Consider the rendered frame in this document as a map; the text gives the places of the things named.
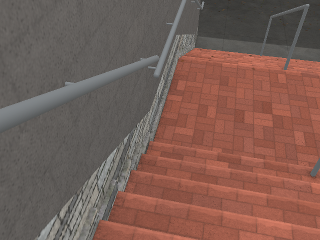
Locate stairs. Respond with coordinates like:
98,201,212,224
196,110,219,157
92,141,320,240
181,48,320,74

